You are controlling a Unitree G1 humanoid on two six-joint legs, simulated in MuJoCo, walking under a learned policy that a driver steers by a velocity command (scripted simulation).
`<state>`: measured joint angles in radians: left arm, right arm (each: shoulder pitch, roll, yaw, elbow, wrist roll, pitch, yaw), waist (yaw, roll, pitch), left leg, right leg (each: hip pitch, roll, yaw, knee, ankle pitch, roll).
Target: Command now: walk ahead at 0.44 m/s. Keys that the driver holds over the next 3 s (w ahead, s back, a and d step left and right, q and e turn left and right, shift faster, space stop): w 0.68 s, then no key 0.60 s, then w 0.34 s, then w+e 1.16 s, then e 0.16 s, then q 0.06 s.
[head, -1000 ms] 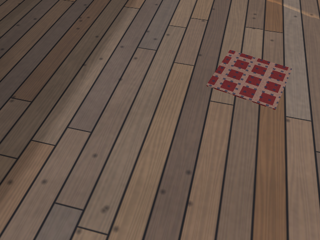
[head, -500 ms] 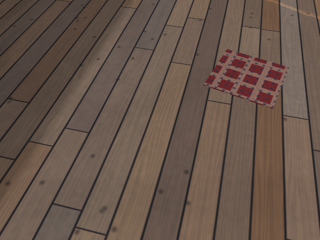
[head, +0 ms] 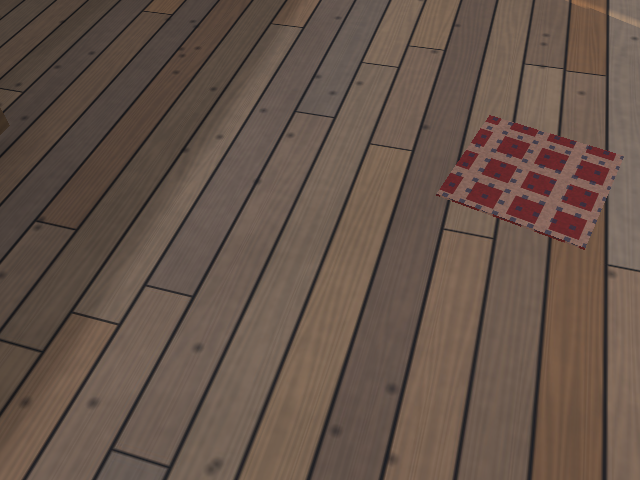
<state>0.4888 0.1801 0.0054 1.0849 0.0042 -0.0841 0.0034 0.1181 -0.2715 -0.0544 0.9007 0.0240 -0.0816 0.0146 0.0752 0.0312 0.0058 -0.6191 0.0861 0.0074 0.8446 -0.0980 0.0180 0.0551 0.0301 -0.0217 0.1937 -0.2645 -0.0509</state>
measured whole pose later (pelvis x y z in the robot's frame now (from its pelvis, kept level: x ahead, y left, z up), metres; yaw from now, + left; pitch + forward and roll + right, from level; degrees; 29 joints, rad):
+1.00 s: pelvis +0.53 -0.01 +0.00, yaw +0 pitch +1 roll +0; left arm 0.19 0.23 0.03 0.95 0.03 -0.08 -0.02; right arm 0.16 -0.27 -0.04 0.95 0.00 -0.03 -0.03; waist 0.01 0.04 0.05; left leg -0.51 0.08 -0.05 0.84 -0.29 -0.03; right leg -0.25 0.05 -0.07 0.34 -0.11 -0.07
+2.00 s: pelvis +0.84 +0.04 -0.02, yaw -9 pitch +1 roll +1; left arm 0.01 0.22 0.05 0.85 -0.03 -0.05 -0.05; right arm 0.39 -0.22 -0.05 1.07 0.00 -0.09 -0.03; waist -0.06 -0.02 0.04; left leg 0.18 -0.02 0.20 0.20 -0.40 0.01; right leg -0.63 -0.03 -0.06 0.64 -0.03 -0.09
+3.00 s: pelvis +1.33 -0.13 -0.01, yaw -43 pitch +2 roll +2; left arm 0.08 0.28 0.07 0.63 -0.01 -0.02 -0.04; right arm 0.27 -0.29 -0.08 0.85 0.02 -0.06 -0.02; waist -0.08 -0.03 0.06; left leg -0.02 0.02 0.20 0.33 -0.33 -0.02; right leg -0.61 -0.06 0.00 0.63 -0.05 -0.03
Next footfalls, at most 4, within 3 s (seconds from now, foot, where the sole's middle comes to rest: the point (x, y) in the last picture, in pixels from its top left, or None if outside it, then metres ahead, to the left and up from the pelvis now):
0.20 left None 0.31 0.14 -0.78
0.74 right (418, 433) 0.62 -0.10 -0.78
1.14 left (311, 390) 0.71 0.14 -0.78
2.06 right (410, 277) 1.04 -0.09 -0.78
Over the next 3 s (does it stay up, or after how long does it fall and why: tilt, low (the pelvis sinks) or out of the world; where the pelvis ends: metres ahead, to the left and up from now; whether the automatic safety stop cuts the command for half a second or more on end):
stays up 1.33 -0.13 -0.01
